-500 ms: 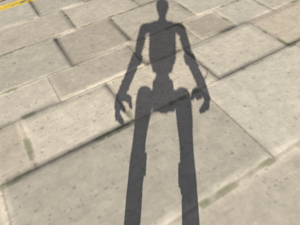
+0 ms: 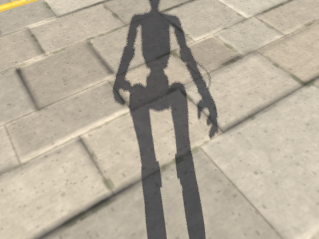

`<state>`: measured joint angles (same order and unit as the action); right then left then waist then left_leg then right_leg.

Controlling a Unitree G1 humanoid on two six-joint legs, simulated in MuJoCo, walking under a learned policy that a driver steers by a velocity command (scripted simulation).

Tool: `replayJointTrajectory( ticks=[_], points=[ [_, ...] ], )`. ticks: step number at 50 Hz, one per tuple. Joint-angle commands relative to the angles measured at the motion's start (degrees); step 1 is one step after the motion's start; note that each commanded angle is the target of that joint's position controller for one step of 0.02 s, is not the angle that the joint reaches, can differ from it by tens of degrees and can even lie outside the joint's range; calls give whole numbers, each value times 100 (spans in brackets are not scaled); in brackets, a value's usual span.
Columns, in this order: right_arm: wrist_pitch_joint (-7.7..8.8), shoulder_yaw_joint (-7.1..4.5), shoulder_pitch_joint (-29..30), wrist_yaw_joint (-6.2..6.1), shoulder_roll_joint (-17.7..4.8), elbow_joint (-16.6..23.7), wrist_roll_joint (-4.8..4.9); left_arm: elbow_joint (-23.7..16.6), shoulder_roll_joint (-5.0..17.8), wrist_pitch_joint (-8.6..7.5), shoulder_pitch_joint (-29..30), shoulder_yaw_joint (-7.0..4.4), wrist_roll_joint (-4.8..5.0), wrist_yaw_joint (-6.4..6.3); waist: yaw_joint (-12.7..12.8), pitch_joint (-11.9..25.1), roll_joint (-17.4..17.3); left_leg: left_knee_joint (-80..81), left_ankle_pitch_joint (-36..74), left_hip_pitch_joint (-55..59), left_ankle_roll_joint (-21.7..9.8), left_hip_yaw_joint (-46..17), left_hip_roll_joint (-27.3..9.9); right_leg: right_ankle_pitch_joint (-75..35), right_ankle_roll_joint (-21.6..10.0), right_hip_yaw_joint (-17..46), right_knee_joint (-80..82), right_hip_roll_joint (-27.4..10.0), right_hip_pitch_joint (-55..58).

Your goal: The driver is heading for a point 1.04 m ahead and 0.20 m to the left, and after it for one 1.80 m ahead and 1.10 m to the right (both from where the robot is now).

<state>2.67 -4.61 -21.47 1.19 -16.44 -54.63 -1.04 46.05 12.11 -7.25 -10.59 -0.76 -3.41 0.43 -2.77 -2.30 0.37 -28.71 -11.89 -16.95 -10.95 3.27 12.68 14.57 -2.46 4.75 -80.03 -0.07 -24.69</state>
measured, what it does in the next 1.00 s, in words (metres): walks ahead, turning left: right foot, then left foot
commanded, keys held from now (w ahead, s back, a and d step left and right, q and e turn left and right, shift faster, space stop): w+q+shift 0.56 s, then w+shift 0.04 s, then w+e+shift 0.36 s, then e+shift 0.04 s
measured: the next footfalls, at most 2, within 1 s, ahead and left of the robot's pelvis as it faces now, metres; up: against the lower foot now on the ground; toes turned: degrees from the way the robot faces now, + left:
right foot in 0.30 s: +0.52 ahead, -0.13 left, +0.00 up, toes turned +19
left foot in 0.76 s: +0.77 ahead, +0.26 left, +0.00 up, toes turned +37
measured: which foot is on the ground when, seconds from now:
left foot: down 0.00-0.30, up 0.32-0.74, down 0.76-1.00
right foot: up 0.00-0.28, down 0.30-0.76, up 0.78-1.00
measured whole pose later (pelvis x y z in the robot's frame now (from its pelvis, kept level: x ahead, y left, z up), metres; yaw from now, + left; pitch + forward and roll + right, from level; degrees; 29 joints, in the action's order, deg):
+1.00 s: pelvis +0.83 +0.23 +0.02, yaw +27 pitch +0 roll +1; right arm 6.4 -3.0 -24.0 0.8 -16.1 -51.0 -1.0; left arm 47.4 15.7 -1.2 -15.1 -2.5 -0.7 2.5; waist -0.7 -1.4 2.0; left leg -17.9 -17.8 -0.3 -4.3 10.9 3.7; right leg 6.6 -4.3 0.4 -67.2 -7.4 -41.3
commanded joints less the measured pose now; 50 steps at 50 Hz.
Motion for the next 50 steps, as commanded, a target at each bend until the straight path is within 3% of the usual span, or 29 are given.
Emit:
replayJointTrajectory(
  ticks=[1, 5, 10, 12, 13, 14, 15, 16, 17, 18, 19, 20, 21, 24, 28, 31, 32, 34, 35, 36, 37, 38, 39, 40, 41, 42, 44, 48, 50],
  points=[
    [278, 1, -4, -54, -374, 343, 74, -623, 467, 137, -107, 14, -182, 49, 567, -225, 448, 1922, -439, 76, -841, -3031, -1704, 191, 207, 44, 545, -524, -1354],
    [369, -28, -426, -48, -511, 461, 120, -1318, 444, 170, 1434, 164, -23, 136, 127, -650, 106, 2251, 1116, -782, -548, -2437, -1265, -1241, 498, -524, 2860, -492, -903],
    [277, -128, -1039, -54, -710, 425, 167, -1636, 418, 154, 2091, 224, 133, 112, -410, -101, -425, 1486, 3595, 884, -68, -2457, -1296, -2062, 356, -657, 4567, 71, -507],
    [276, -157, -823, -106, -811, 510, 160, -1612, 622, 127, 1752, 146, 155, 32, -170, 261, -503, 801, 4493, 1173, 128, -2510, -1315, -1802, 256, -538, 5163, 273, 445],
    [300, -196, -680, -103, -988, 566, 130, -1480, 922, 105, 1189, 21, 185, -42, 136, 693, -543, 41, 4911, 1254, 233, -2584, -1355, -1484, 190, -422, 5206, 336, 1220],
    [330, -257, -317, -78, -1231, 672, 130, -1251, 1184, 72, 221, -105, 216, -120, 736, 1174, -564, -1014, 4681, 1003, 293, -2592, -1267, -1236, 120, -265, 5327, 161, 2272],
    [391, -230, 7, -42, -1059, 819, 101, -965, 1562, 64, -1032, -276, 148, -246, 1298, 1800, -416, -2357, 3643, 223, 300, -2429, -1097, -341, 10, 118, 4951, -422, 3706],
    [411, 9, -175, -66, -46, 1002, 188, -822, 1850, 75, -1783, -390, -113, -330, 1212, 2398, 899, -4218, -922, -1284, 306, -1740, -672, 1003, -260, 1899, 5031, -2147, 5155],
    [331, 93, -610, -108, -198, 1349, 423, -828, 2014, 113, -1358, -481, -91, -215, 712, 3095, 2252, -5305, -1560, -2319, 374, -1216, -664, 1970, -792, 4596, 5999, -2933, 5397],
    [198, 48, -98, -154, -555, 1147, 232, -988, 1250, 161, -711, -394, -40, -153, 745, 2032, 1014, -5275, -812, -2697, 352, -1062, -1160, 2767, -686, 3809, 6317, -2411, 4450],
    [130, 25, 273, -79, -576, 1176, 101, -917, 878, 163, -491, -303, 16, -123, 713, 1252, 402, -5018, -450, -2678, 411, -934, -1299, 1966, -596, 2827, 6355, -2151, 3621],
    [70, 27, 476, -1, -479, 1210, 34, -772, 780, 156, -529, -284, -22, -105, 635, 867, 36, -4888, -395, -2586, 453, -886, -1454, 1067, -519, 2187, 6472, -1976, 3042],
    [0, 50, 641, 93, -325, 1336, -66, -563, 738, 117, -713, -260, 6, -120, 540, 577, 103, -4802, -399, -2582, 467, -877, -1615, 533, -480, 1613, 6561, -1807, 2629],
    [-196, 167, 1065, 236, -10, 1722, -107, -125, 524, -24, -1012, -222, 208, -5, 314, 204, 450, -4706, -287, -2912, 474, -757, -1927, -550, -272, 481, 6809, -1682, 2200],
    [-230, 257, 1779, 362, -133, 2216, -86, -14, 729, -127, -768, -242, 199, 23, 76, -199, 470, -3859, 892, -2839, 484, -450, -1931, -1867, -46, -1021, 7209, -1373, 1640],
    [-157, 369, 2435, 458, -107, 2376, -128, 216, 890, -150, -1263, -230, 170, 18, 272, -653, 70, -2124, 1366, -2071, 297, 93, -1577, -2772, 0, -1631, 7651, -1115, 1451],
    [-116, 420, 2523, 465, -28, 2381, -129, 291, 1053, -144, -1425, -240, 160, 19, 290, -699, 145, -1727, 1409, -1565, 189, 176, -1441, -3241, -109, -1609, 7858, -1271, 1406],
    [-57, 371, 2489, 393, -278, 2280, -152, 421, 1461, -46, -1685, -276, 184, -44, 158, -512, 327, -1273, 862, -1051, 61, 507, -924, -5890, -233, -1669, 7343, -1388, 2194],
    [-33, 319, 2141, 328, -442, 2168, -197, 481, 1685, 40, -1722, -299, 194, -96, -101, -200, 515, -1108, 404, -549, 9, 542, -719, -7013, -321, -1655, 6590, -1480, 2518],
    [-12, 230, 1250, 248, -627, 1908, -235, 526, 1858, 125, -1661, -311, 200, -144, -601, 334, 656, -931, 116, 468, -93, 348, -667, -7483, -380, -1531, 5410, -1577, 2519],
    [18, 120, 51, 139, -814, 1508, -264, 515, 1894, 197, -1489, -303, 260, -153, -1212, 891, 640, -313, 324, 1896, -206, 83, -820, -6957, -389, -1457, 3836, -1423, 2024],
    [24, -34, -507, 9, -1312, 1290, -376, 373, 1373, 203, -1670, -208, 235, -95, -1081, 1569, 109, -502, -847, 3415, -197, -1149, -1948, -3152, -385, -1232, 1688, -918, 691],
    [66, -114, -239, -32, -1712, 1482, -410, 81, 617, 171, -2329, -73, 501, -2, -267, 2573, -1227, 192, -1531, 4630, -410, -4122, -3808, 1269, -255, -575, -505, -99, -1115],
    [62, -161, -285, -53, -1498, 1469, -239, -71, 1250, 159, -1511, -221, 487, -69, -666, 2397, -323, 914, -1477, 3938, -272, -4238, -3684, 603, -365, 16, -738, -159, -1566],
    [134, -67, -12, -70, -1166, 1277, -213, -159, 1094, 154, -1148, -208, 484, -52, -368, 1179, -233, 1091, -1128, 2946, -208, -3301, -3428, 160, -346, -68, -416, -374, -1810],
    [213, -7, 200, -48, -826, 1179, -182, -56, 877, 188, -1170, -159, 440, -7, -106, 465, -40, 1381, -708, 1984, -71, -2602, -3178, -20, -319, -104, 77, -615, -1629],
    [330, 85, 435, -74, -478, 1093, -111, 204, 620, 411, -1542, -142, 294, 112, 330, 137, -227, 1809, -465, 986, 193, -1596, -2793, -181, -232, -67, 455, -820, -1050],
    [536, 130, 287, -25, -237, 821, 51, -16, 414, 634, -759, -192, 254, 249, 446, -346, -284, 2256, 879, 836, 568, -164, -2445, -810, -179, -250, 920, -937, -1696],
    [587, 192, 400, -40, -82, 776, 35, -276, 244, 578, -251, -129, 256, 269, 550, -644, -449, 2054, 3290, 521, 703, 733, -2145, -1443, -161, -719, 1736, -729, -1530]
  ],
)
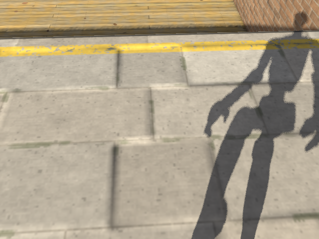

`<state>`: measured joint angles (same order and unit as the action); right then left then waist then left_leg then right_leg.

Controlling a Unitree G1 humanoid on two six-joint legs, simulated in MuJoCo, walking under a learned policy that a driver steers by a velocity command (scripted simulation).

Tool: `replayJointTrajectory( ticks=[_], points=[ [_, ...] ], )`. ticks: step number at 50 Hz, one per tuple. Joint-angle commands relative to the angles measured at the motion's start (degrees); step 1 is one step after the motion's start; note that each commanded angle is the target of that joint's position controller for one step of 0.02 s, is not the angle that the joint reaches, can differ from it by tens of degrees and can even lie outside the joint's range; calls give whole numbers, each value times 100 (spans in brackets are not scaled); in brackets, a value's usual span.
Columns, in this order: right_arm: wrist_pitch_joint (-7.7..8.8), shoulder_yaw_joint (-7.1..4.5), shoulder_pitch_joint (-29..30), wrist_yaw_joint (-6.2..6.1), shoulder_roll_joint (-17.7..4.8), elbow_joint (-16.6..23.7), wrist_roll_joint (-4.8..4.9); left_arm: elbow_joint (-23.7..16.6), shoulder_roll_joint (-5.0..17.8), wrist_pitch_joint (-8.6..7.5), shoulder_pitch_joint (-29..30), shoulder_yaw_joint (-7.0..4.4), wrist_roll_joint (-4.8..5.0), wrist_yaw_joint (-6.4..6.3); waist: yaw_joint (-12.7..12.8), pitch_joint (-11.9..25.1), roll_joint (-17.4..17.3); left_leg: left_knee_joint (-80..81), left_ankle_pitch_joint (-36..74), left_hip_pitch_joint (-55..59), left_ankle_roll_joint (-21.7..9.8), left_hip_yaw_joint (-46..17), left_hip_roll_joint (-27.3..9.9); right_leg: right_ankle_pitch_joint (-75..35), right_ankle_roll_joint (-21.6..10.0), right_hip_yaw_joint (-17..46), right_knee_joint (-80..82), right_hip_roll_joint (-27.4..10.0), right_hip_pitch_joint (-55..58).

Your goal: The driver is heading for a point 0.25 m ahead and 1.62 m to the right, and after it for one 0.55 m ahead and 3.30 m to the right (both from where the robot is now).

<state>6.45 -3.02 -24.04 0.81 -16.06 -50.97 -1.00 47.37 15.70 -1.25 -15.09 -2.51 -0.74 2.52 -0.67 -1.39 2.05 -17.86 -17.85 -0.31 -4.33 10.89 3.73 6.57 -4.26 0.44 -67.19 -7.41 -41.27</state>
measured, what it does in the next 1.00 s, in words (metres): walks ahead, turning right: right foot, then left foot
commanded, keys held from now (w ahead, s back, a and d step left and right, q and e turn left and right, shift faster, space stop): e+shift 0.94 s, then shift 0.06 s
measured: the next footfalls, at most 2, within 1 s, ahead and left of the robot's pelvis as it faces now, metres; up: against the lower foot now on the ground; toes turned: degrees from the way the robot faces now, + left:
right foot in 0.16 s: +0.37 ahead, -0.07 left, +0.00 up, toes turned -10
left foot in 0.64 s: +0.56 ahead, +0.02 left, +0.00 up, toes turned -48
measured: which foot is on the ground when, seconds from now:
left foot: down 0.00-0.14, up 0.16-0.62, down 0.64-1.00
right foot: up 0.00-0.14, down 0.16-0.64, up 0.66-1.00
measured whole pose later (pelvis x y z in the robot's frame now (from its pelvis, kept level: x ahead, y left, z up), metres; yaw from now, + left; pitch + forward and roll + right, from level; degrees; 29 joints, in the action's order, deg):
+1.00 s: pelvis +0.40 +0.02 +0.00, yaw -56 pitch +2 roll +2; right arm -0.9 -3.9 -7.1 -2.7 -15.4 -38.7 -0.9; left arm 33.2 17.5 4.1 -10.7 -4.0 1.2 -0.4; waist -0.8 -4.0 1.0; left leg -24.4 -7.8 -18.2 -0.4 8.1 -3.0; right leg 20.6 4.1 0.4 -55.4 -5.1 -30.3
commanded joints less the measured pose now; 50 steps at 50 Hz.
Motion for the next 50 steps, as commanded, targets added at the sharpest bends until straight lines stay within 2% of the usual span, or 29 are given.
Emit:
replayJointTrajectory(
  ticks=[1, 4, 5, 6, 7, 8, 9, 10, 11, 12, 13, 14, 16, 19, 21, 23, 27, 30, 31, 32, 33, 34, 35, 36, 37, 40, 42, 46, 50],
  points=[
    [215, 56, 760, -30, -82, 411, 49, -445, -148, -65, 328, 77, -26, 82, 380, -748, -539, 826, 4477, -1253, 119, 322, -1062, -1038, -12, -544, 1066, 170, 442],
    [271, -2, 600, -215, -534, 400, 151, -430, -113, -158, 349, 109, -82, 234, 369, -377, -426, 103, 5591, -852, 278, 609, -1076, -2098, -126, -1277, 2853, 847, 1594],
    [126, -144, 848, -400, -1191, 678, 217, -587, 227, -269, 245, -68, 335, 208, 431, 142, -906, -484, 6631, -563, 488, 334, -1168, -1854, -59, -1063, 2681, 1039, 2025],
    [0, -219, 1164, -497, -1416, 810, 253, -564, 562, -246, -253, -181, 376, 206, 826, 510, -1119, -1082, 7160, -362, 585, 251, -1332, -1546, -123, -970, 2759, 1147, 2470],
    [-94, -247, 1425, -519, -1443, 942, 232, -385, 986, -172, -1129, -372, 322, 170, 1257, 918, -1100, -2097, 7201, -497, 617, 152, -1373, -1509, -234, -890, 2752, 1244, 3401],
    [-134, -219, 1720, -454, -1266, 1030, 281, -153, 1284, -72, -2076, -534, 253, 65, 1729, 1136, -679, -3849, 6100, -1115, 694, 106, -1190, -2019, -486, -481, 3198, 1077, 4573],
    [-82, -3, 1633, -233, -401, 997, 240, -12, 1148, -2, -1958, -454, 249, -81, 1405, 475, 854, -6117, -717, -2218, 830, 19, -113, -3168, -652, 125, 3910, 670, 4861],
    [23, 177, 467, -90, 190, 1247, 75, -475, 1335, -151, -1100, -352, -141, -105, 167, 861, 1989, -7867, -2209, -3756, 881, -1055, 363, -6048, -1567, 2158, 3041, -94, 5526],
    [118, 167, 89, -32, -340, 1385, 71, -919, 1458, -238, -853, -402, -304, -47, 323, 2373, 1168, -8219, -1819, -3941, 753, -2093, 313, -4778, -2345, 3680, 3907, -951, 6075],
    [142, 67, 532, -39, -813, 1548, 149, -1253, 1421, -237, -343, -462, -95, -11, 245, 2060, 69, -7675, -1417, -4006, 564, -2171, 145, -2632, -2315, 3987, 4555, -843, 5486],
    [78, 0, 910, -107, -899, 1599, 112, -1380, 1215, -226, 145, -417, 158, -20, -47, 1237, -872, -7107, -1068, -4070, 565, -2075, -81, -1239, -2009, 3804, 4926, -559, 4464],
    [-35, -15, 993, -165, -905, 1614, 66, -1471, 1106, -239, 359, -366, 209, -41, -220, 898, -1015, -6780, -892, -3903, 650, -2098, -202, -1244, -1895, 3777, 5073, -514, 3696],
    [-247, -69, 1132, -242, -918, 1674, 4, -1538, 1030, -193, 513, -368, 154, -113, -326, 539, -823, -5888, -813, -3427, 834, -2086, -369, -2159, -1623, 2943, 5052, 2, 2703],
    [-299, 43, 1628, -319, -413, 1860, -45, -1444, 1078, -49, 312, -422, 203, -341, -169, 749, -535, -4282, -261, -3177, 1037, -1832, -187, -3456, -1245, 2136, 4591, 623, 2383],
    [-353, 62, 1859, -344, -325, 1905, 44, -1483, 1150, 152, 310, -469, 251, -497, -71, 1191, -176, -3552, 375, -3100, 1119, -1855, 1, -3229, -917, 2124, 4340, 773, 2688],
    [-385, 36, 2128, -331, -369, 1928, 99, -1587, 1123, 304, 380, -479, 304, -589, 43, 1312, 138, -3031, 802, -3099, 1105, -1939, 98, -2463, -607, 2276, 4223, 841, 2857],
    [-303, -35, 2618, -272, -463, 1990, 83, -1749, 980, 401, 359, -470, 223, -609, 269, 951, 606, -2175, 868, -3147, 978, -2175, 146, -1345, -487, 2950, 4071, 761, 3048],
    [-183, -166, 2383, -205, -664, 1861, 90, -1939, 955, 401, 616, -471, 215, -564, 149, 870, 803, -1121, 927, -2434, 774, -2262, 83, -1005, -372, 3380, 3732, 788, 3037],
    [-155, -208, 2124, -186, -670, 1747, 111, -2006, 907, 410, 773, -449, 234, -539, -3, 856, 726, -436, 1527, -1792, 663, -2143, -31, -457, -239, 3302, 3459, 984, 2763],
    [-173, -240, 1988, -187, -741, 1697, 75, -1990, 596, 425, 491, -354, 215, -498, 120, 1073, 68, -191, 2122, -748, 298, -2581, -802, 1643, -23, 2886, 2588, 1359, 2128],
    [-274, -274, 1966, -234, -954, 1856, 3, -1917, 301, 420, 25, -259, 130, -480, 337, 1194, -965, -456, 3444, 83, -275, -3632, -1999, 3409, 229, 1863, 1237, 2037, 1162],
    [-324, -311, 1737, -217, -1037, 1805, -166, -2123, 891, 349, -167, -397, 183, -375, 537, 1416, -2098, -134, 3041, -33, -1104, -5036, -2903, 3420, 494, 1468, 220, 1773, 509],
    [-345, -289, 1950, -244, -740, 1947, -95, -1934, 1371, 335, -16, -519, 194, -346, 350, 1055, -1541, -83, 2242, -319, -1132, -4634, -2598, 2805, 739, 1212, -338, 1312, 302],
    [-409, -226, 2102, -296, -501, 1998, -51, -1824, 1460, 385, 152, -562, 233, -349, 250, 775, -1062, -129, 1507, -627, -861, -3776, -2105, 2265, 830, 1084, -589, 1144, 222],
    [-489, -189, 2189, -352, -483, 2065, -9, -1726, 1331, 468, 83, -530, 225, -378, 277, 700, -738, -122, 1201, -901, -655, -3273, -1812, 1932, 894, 910, -911, 1038, 309],
    [-590, -203, 2093, -459, -655, 1959, -60, -1846, 894, 483, 192, -367, 237, -366, 171, 451, -772, 102, 1630, -1270, -655, -2269, -1504, 1395, 937, 254, -803, 758, 300],
    [-629, -239, 1854, -476, -716, 1843, -97, -1929, 770, 452, 421, -317, 259, -379, -8, 603, -969, 142, 1788, -844, -790, -2017, -1644, 1342, 997, 142, -421, 527, 151],
    [-657, -352, 1829, -430, -909, 1705, -42, -1957, 685, 434, 565, -295, 210, -342, -80, 828, -1057, 172, 1696, -591, -888, -1629, -1991, 1357, 975, 51, 483, 202, 498],
    [-659, -415, 1885, -308, -1028, 1572, 74, -1844, 606, 443, 451, -279, 169, -269, -24, 845, -1151, 109, 1456, -1028, -793, -1206, -2029, 1485, 694, -267, 1776, 374, 1638]
  ],
)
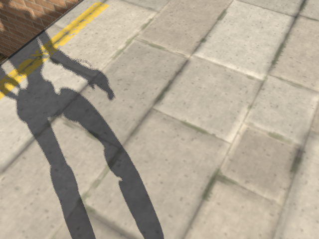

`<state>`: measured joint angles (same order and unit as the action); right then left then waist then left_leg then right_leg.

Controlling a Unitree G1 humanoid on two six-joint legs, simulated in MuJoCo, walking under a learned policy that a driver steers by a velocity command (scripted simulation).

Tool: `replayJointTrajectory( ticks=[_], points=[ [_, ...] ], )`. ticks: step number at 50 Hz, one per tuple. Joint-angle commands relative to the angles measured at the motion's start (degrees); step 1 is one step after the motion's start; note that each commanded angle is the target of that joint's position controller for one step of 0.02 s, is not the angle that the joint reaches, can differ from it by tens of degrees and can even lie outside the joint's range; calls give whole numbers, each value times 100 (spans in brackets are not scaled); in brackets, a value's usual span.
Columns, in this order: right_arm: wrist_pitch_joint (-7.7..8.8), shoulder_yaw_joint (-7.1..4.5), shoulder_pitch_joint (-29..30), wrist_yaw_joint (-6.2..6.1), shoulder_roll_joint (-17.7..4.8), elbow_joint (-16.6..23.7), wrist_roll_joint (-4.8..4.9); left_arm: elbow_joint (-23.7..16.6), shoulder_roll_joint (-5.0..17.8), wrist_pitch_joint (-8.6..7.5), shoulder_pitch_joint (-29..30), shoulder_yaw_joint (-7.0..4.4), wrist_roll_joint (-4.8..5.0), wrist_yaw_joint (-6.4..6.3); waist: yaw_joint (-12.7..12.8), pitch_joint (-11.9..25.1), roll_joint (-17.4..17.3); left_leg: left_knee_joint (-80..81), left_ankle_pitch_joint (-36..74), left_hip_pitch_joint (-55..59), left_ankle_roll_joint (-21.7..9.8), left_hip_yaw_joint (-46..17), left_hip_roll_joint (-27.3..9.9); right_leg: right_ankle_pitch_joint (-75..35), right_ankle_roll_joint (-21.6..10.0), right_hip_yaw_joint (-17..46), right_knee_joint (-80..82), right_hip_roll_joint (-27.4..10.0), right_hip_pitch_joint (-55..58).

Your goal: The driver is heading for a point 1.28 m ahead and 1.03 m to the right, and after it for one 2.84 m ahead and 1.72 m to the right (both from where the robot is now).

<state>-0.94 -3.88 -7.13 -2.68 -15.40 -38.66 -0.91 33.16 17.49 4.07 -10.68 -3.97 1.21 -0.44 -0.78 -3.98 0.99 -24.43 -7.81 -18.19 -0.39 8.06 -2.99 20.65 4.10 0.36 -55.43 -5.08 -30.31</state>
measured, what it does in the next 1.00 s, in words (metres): steps on the spot, turning right: right foot, then left foot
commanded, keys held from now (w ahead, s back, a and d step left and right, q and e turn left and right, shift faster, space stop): shift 0.44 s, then e+shift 0.56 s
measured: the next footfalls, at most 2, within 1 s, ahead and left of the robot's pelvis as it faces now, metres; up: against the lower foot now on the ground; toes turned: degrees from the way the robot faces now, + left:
right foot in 0.08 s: +0.04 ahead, -0.14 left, +0.00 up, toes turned -6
left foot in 0.46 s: +0.06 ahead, +0.10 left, +0.00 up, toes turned -7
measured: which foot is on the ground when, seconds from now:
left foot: down 0.00-0.08, up 0.10-0.44, down 0.46-0.78, up 0.80-1.00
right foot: up 0.00-0.06, down 0.08-0.52, up 0.54-0.78, down 0.80-1.00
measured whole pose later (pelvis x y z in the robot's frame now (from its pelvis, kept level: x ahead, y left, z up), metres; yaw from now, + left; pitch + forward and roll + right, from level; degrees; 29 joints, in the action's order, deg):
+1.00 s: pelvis -0.01 -0.09 +0.00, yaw -31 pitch +4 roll +3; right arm 0.1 -5.1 -1.7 -2.2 -17.0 -39.1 -0.6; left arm 33.8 17.0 1.4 -14.7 -4.9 0.9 -1.7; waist 1.4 -2.9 -1.8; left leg -64.2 -19.5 -34.8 2.9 -4.5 0.9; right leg 11.9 -4.3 5.8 -28.9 3.9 -20.2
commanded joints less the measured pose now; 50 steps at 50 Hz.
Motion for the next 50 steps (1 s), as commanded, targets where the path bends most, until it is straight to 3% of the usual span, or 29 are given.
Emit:
replayJointTrajectory(
  ticks=[1, 4, 5, 6, 7, 8, 9, 10, 13, 16, 19, 22, 23, 24, 25, 26, 28, 30, 32, 36, 38, 39, 40, 41, 42, 43, 44, 45, 50],
  points=[
    [89, -330, 147, 78, -1096, 290, 114, -391, 432, -78, -54, -143, -34, 46, 11, 1099, -1064, 681, 444, 779, -1166, -915, -1410, 87, -236, -310, 985, 214, 738],
    [81, -257, -76, 133, -836, 60, 292, -32, 507, -76, -846, -239, -63, 68, 345, 1082, -736, -319, 285, 146, -536, -486, -1163, -940, -724, -355, 2993, 558, 2216],
    [77, -154, -266, 202, -463, 84, 128, -41, 996, -99, -978, -364, -52, 5, 185, 947, 666, -1779, -1276, -1115, 71, 118, -565, -2164, -1153, 1271, 3479, -549, 3006],
    [119, -133, 57, 182, -471, 438, -19, -201, 1609, -135, -708, -454, -230, -34, 189, 896, 1931, -3050, -2968, -2473, 410, -93, 123, -3101, -2293, 2861, 3563, -1897, 2777],
    [129, -229, 552, 124, -785, 470, 30, -276, 1230, -269, -700, -357, -375, -15, 568, 1079, 1195, -3926, -2871, -2313, 346, -819, 21, -2785, -2428, 2622, 3714, -1758, 2381],
    [92, -247, 472, 104, -788, 406, 132, -218, 1025, -367, -387, -258, -385, -8, 332, 937, 1023, -4133, -2361, -2239, 245, -955, -24, -2427, -2093, 2098, 3704, -1416, 2148],
    [39, -259, 215, 59, -730, 208, 115, -235, 846, -415, 0, -213, -269, -18, 128, 889, 764, -4091, -1888, -2178, 243, -991, -65, -2104, -1744, 1709, 3648, -1060, 2079],
    [-11, -271, 43, 32, -766, 100, 44, -244, 635, -439, 246, -131, -162, -37, 42, 873, 789, -4142, -1493, -2068, 311, -960, -56, -2328, -1600, 1458, 3598, -916, 2007],
    [-25, -219, -214, 65, -608, -9, 75, -163, 339, -471, 339, 17, -208, -86, -103, 994, 669, -3955, -922, -1415, 430, -910, 11, -2906, -1572, 1009, 3534, -638, 1823],
    [-16, -68, 31, 116, -341, 56, 86, -44, 354, -449, 239, 12, -209, -100, 69, 929, 723, -2573, -999, -975, 427, -913, -30, -2733, -1589, 1006, 3426, -605, 1992],
    [-16, -51, 69, 164, -430, 89, 116, 95, 458, -403, 85, -17, -209, -52, 221, 830, 792, -1790, -1488, -460, 370, -813, 43, -2489, -1780, 1309, 3350, -738, 1897],
    [49, 1, -246, 200, -324, -46, 84, 238, 262, -399, 196, 69, -105, -25, -46, 700, 566, -35, -201, 465, 199, -749, 107, -2225, -1543, 1361, 3161, -537, 1605],
    [78, -38, -227, 173, -552, -3, -4, 256, 359, -427, 35, 36, -95, -27, 26, 694, 407, 38, 546, 896, 103, -977, -19, -1972, -1316, 1462, 3069, -320, 1352],
    [86, -161, -355, 114, -1036, 68, -53, 207, 491, -466, -101, -22, -159, -11, 181, 828, -178, -347, 1730, 1321, -94, -1273, -466, -1486, -1108, 1332, 2713, 34, 986],
    [62, -281, -400, 101, -1248, -40, 25, 142, 451, -491, -50, -53, -96, -2, 187, 843, -1015, -360, 1266, 1273, -410, -1287, -676, -965, -885, 750, 2443, 489, 635],
    [52, -276, -504, 92, -1069, -24, 56, 74, 507, -469, 269, -75, -64, -22, -57, 822, -1190, -31, 693, 1108, -670, -1608, -906, -605, -709, 402, 1904, 717, 526],
    [51, -255, -461, -19, -934, 17, 26, -76, 475, -333, 479, -173, -17, -44, -147, 699, -1623, 374, 1068, 1217, -1206, -2312, -1798, 582, -532, -4, 619, 774, -149],
    [129, -243, -371, -108, -885, 123, -8, -166, 415, -192, 464, -256, 0, -6, -143, 630, -1179, 503, 1829, 1269, -1491, -2341, -2233, 1513, -328, 275, -879, 391, -682],
    [143, -292, 184, -114, -929, 186, 77, -137, 211, -83, 247, -209, 37, 24, 104, 564, -1007, 466, 1557, 1052, -1026, -1476, -1785, 967, -241, 176, -347, 124, -439],
    [26, -365, 236, -24, -1042, 156, 116, -260, 241, -20, 188, -254, 59, 178, -2, 811, -1094, 203, 1267, 861, -758, -506, -1554, 184, -328, -473, 908, 243, 578],
    [2, -362, 251, 38, -1004, 109, 217, -169, 298, 12, -234, -343, 55, 203, 201, 914, -888, -332, 757, 700, -501, -212, -1557, -517, -532, -766, 1854, 466, 1261],
    [-3, -323, 29, 83, -808, 16, 232, -55, 454, 4, -576, -445, 32, 145, 276, 929, -484, -1046, 92, 354, -238, 49, -1295, -866, -736, -599, 2395, 655, 1837],
    [-24, -254, -86, 119, -548, 57, 93, -89, 1093, -50, -880, -638, -4, 47, 328, 671, 956, -2747, -1528, -1023, 252, 486, -666, -2570, -1240, 1031, 3156, -122, 2611],
    [23, -134, 600, 57, -304, 630, -61, -330, 1787, -220, -894, -705, -197, 56, 300, 821, 2074, -4282, -3318, -2598, 528, -357, 305, -3382, -2492, 3830, 3609, -1428, 2768],
    [84, -207, 870, 24, -597, 652, 28, -326, 1542, -417, -964, -625, -314, 128, 546, 1285, 1201, -5032, -3194, -2709, 407, -1256, 270, -2908, -2713, 3833, 3747, -1609, 2879],
    [140, -222, 884, 12, -655, 627, 100, -300, 1365, -530, -766, -541, -265, 101, 386, 1108, 943, -5060, -2659, -2758, 257, -1433, 212, -2547, -2421, 3370, 3684, -1353, 2785],
    [173, -264, 718, -22, -730, 483, 55, -309, 1178, -538, -456, -489, -113, 40, 193, 991, 492, -4827, -2075, -2721, 196, -1498, 78, -2282, -2022, 2886, 3574, -1024, 2659],
    [184, -300, 663, -61, -819, 423, -4, -364, 1023, -481, -133, -424, 1, -24, 67, 948, 403, -4491, -1653, -2588, 198, -1529, 21, -2275, -1761, 2581, 3507, -825, 2468],
    [180, -217, 619, 63, -506, 306, 41, -439, 947, -338, -143, -376, -13, -237, 20, 1154, 394, -3646, -868, -2056, 386, -1490, 472, -2545, -1575, 2329, 3416, -329, 2331]
  ],
)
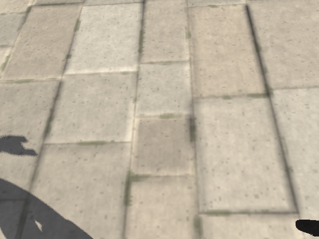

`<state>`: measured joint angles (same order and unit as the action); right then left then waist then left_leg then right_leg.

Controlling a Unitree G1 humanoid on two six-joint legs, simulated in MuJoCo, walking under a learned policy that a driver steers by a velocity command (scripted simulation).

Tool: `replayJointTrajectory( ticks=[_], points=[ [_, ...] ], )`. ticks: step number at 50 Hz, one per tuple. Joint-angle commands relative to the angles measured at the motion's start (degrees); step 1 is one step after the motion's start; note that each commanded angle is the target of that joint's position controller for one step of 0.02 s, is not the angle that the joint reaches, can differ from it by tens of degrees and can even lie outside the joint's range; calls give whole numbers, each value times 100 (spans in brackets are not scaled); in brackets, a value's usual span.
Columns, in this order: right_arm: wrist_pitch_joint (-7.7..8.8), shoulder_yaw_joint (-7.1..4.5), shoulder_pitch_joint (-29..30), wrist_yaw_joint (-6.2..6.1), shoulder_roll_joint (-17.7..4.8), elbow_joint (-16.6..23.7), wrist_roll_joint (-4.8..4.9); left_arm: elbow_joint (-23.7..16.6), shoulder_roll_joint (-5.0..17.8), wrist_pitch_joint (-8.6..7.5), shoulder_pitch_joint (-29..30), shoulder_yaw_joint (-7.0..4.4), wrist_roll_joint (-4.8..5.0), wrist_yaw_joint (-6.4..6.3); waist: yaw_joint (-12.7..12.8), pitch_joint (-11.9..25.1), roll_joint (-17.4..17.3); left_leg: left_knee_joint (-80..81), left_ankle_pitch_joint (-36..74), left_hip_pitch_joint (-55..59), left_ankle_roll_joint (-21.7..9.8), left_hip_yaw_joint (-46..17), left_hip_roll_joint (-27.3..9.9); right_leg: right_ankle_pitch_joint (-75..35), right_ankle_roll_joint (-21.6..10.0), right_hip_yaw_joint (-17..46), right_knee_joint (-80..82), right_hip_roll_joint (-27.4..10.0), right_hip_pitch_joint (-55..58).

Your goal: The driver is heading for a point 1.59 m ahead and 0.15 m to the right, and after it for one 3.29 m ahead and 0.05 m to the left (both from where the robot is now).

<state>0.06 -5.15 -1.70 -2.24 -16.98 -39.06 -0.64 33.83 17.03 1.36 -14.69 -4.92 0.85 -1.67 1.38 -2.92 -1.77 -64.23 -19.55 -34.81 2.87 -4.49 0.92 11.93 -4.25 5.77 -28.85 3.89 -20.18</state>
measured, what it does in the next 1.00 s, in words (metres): steps on the spot: left foot, then right foot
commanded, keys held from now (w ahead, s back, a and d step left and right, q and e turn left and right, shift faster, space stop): e+shift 0.34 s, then q+shift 0.60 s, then w+q+shift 0.06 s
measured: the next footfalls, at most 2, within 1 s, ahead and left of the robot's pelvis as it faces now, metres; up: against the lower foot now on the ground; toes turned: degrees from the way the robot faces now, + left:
left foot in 0.34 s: +0.15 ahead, +0.11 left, +0.00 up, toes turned -29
right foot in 0.66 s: +0.02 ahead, -0.10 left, +0.00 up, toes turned -9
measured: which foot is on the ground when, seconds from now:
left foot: up 0.00-0.32, down 0.34-0.68, up 0.70-1.00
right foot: down 0.00-0.34, up 0.36-0.64, down 0.66-1.00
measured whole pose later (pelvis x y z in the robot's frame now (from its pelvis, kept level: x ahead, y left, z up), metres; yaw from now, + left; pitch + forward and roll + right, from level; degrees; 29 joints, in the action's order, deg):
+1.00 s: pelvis +0.05 +0.03 +0.00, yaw +0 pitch +2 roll -1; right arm -3.9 -4.4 -9.2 1.9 -18.2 -34.6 2.0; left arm 38.1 16.1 0.4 -9.1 -4.0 0.3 -1.5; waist 0.7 -3.8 -0.6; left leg -49.3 -20.8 -28.6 4.6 2.5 -4.3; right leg 19.1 0.6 -8.5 -24.7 -3.0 -7.6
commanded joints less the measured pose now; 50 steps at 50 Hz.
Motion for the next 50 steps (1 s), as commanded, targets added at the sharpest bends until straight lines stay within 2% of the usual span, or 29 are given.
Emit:
replayJointTrajectory(
  ticks=[1, 6, 11, 15, 16, 17, 18, 19, 20, 21, 22, 24, 25, 26, 27, 28, 30, 32, 33, 34, 35, 36, 37, 39, 40, 42, 44, 47, 50],
  points=[
    [75, -76, 148, 25, -319, 361, 24, -505, 1016, -48, 227, -292, 35, -135, -167, 1004, 696, 609, 319, -423, 95, -276, 145, -1523, -729, 1893, 753, -1196, 1368],
    [100, -77, 329, 57, -360, 345, 68, -590, 1068, 53, 332, -315, 27, -163, -86, 823, 954, 1585, 324, -155, 167, -453, 326, -826, -651, 2425, 680, -1027, 1217],
    [227, -94, 379, 127, -450, 343, 92, -687, 1111, 134, 441, -318, 22, -100, 26, 861, 1092, 2321, 162, 416, 80, -529, 427, -1357, -676, 2926, 400, -896, 1223],
    [301, -183, -24, 201, -630, 245, 117, -810, 1117, 179, 737, -301, 89, -35, -163, 897, 1122, 3683, 513, 1573, -58, -418, 401, -1487, -499, 3209, 137, -586, 972],
    [302, -226, -229, 196, -690, 171, 109, -834, 1047, 188, 812, -267, 129, -22, -274, 927, 944, 4331, 1209, 2218, -136, -376, 197, -904, -320, 3056, -109, -359, 650],
    [252, -272, -252, 171, -919, 203, 54, -764, 704, 201, 373, -170, 95, 9, -50, 1233, 57, 4435, 1686, 3160, -544, -1096, -816, 1260, -38, 2452, -990, 104, 32],
    [174, -269, -219, 159, -1207, 271, -96, -812, 626, 165, 164, -129, 76, 2, 160, 1010, -1273, 4576, 2837, 3329, -1424, -2405, -1852, 2761, 297, 1163, -2179, 908, -1004],
    [203, -243, -378, 163, -995, 278, -163, -765, 1151, 66, 172, -269, -44, 7, 61, 924, -1206, 4640, 2780, 2858, -2057, -3177, -2406, 2641, 633, 997, -3453, 514, -1261],
    [202, -146, -177, 135, -741, 359, -74, -604, 1322, 46, 182, -308, -59, 10, 87, 764, -767, 4514, 2554, 2607, -2028, -2675, -2158, 2242, 777, 865, -3952, 288, -1185],
    [163, -67, -72, 110, -551, 370, 1, -444, 1196, 70, 229, -269, -83, -7, 48, 632, -458, 4462, 2196, 2460, -1756, -2101, -1699, 1919, 874, 802, -4110, 241, -1079],
    [129, -1, -107, 97, -504, 356, 50, -390, 934, 90, 280, -181, -118, -31, -7, 593, -328, 4467, 1959, 2430, -1591, -1908, -1451, 1764, 922, 779, -4189, 271, -1054],
    [98, 159, -77, 139, -295, 263, 43, -357, 353, 61, 311, 51, -162, 20, 64, 536, -335, 4557, 1961, 2188, -1386, -1413, -983, 1548, 998, 403, -3152, 0, -532],
    [48, 126, -92, 164, -408, 249, 85, -394, 198, 23, 431, 118, -191, 41, 34, 494, -573, 4560, 2003, 2207, -1298, -1223, -735, 1560, 1043, -11, -2308, -118, -315],
    [-25, 13, -235, 173, -710, 265, 138, -444, 180, -21, 668, 127, -183, 32, -129, 424, -812, 4499, 2140, 2261, -1298, -1268, -605, 1670, 1071, -244, -1669, -78, -136],
    [-84, -104, -498, 171, -1028, 256, 156, -452, 281, -53, 814, 87, -129, 15, -293, 432, -980, 4437, 2241, 2459, -1370, -1502, -652, 1733, 1081, -308, -1311, 34, -100],
    [-114, -159, -672, 166, -1177, 258, 158, -406, 402, -80, 801, 37, -55, 5, -351, 539, -1041, 4396, 2275, 2688, -1435, -1794, -758, 1630, 1068, -235, -1008, 108, -47],
    [-128, -186, -696, 154, -1200, 314, 230, -277, 521, -129, 619, -27, 35, -13, -264, 670, -1034, 4342, 2314, 2939, -1444, -2272, -882, 1180, 947, -75, -237, 155, 134],
    [-156, -182, -534, 101, -1090, 375, 364, -79, 541, -197, 256, -73, 38, -5, -8, 784, -969, 4155, 2290, 2662, -1216, -2354, -744, 265, 715, -82, 979, 107, 923],
    [-154, -157, -611, 64, -951, 380, 379, -12, 702, -215, 118, -131, 22, -10, -5, 959, -831, 3965, 1904, 2112, -957, -2211, -581, -159, 575, 45, 1114, -226, 1708],
    [-124, -86, -580, 56, -684, 476, 333, 11, 1027, -202, -90, -212, -107, -41, 23, 1111, -39, 3192, 1039, 1127, -608, -1667, -266, -669, 132, 717, 941, -1154, 2455],
    [-66, -47, -619, 83, -526, 645, 306, 98, 1293, -143, 80, -285, -289, 10, -134, 781, 1693, 2342, -797, 81, -272, -465, 455, -1866, -651, 1769, 1053, -2165, 2200],
    [-43, -185, -894, 90, -942, 491, 240, -108, 870, -171, 436, -175, -402, 10, -117, 754, 1442, 935, -1634, -15, -9, -317, 168, -2718, -1077, 1816, 1007, -2648, 1968],
    [-72, -275, -1067, 120, -1084, 352, 270, -184, 554, -183, 713, -67, -359, -31, -244, 686, 1081, 218, -1437, -33, 87, -232, 36, -2958, -984, 1337, 933, -2441, 1830],
    [-221, -244, -1205, 121, -837, 255, 246, -183, 413, -209, 1041, -22, -153, -97, -334, 469, 929, -351, -739, -363, 294, -92, -144, -3046, -657, 505, 781, -1930, 1860],
    [-258, -187, -1105, 151, -679, 323, 241, -138, 450, -206, 980, -27, -121, -124, -273, 394, 956, -370, -512, -462, 372, 34, -235, -3268, -645, 235, 779, -1840, 1847],
    [-268, -94, -760, 224, -518, 560, 269, -50, 536, -153, 734, -72, -164, -160, -50, 347, 992, -16, -182, -577, 468, 317, -347, -3198, -739, -51, 844, -1798, 1972],
    [-268, -24, -498, 305, -435, 769, 260, 11, 651, -101, 582, -114, -185, -161, 109, 402, 979, 557, -81, -475, 454, 439, -467, -2959, -798, -190, 850, -1907, 2143],
    [-280, 12, -417, 416, -442, 975, 222, 41, 947, -87, 633, -216, -128, -79, 113, 455, 988, 1343, -48, 95, 276, 677, -531, -2926, -778, -473, 818, -2102, 1955],
    [-326, 2, -297, 483, -578, 1110, 301, 158, 1154, -273, 372, -303, 47, 97, 212, 445, 986, 1785, -216, 570, -50, 865, -573, 238, -656, -414, 1400, -2328, 1699]
  ],
)
Keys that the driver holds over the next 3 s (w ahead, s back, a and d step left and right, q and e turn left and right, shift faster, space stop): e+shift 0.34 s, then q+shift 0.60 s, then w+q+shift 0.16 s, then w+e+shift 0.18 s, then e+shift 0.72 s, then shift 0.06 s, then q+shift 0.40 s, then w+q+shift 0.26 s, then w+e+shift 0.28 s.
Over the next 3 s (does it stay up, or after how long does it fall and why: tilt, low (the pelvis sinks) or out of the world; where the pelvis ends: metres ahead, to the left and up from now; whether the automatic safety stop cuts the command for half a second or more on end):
stays up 0.73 0.30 -0.01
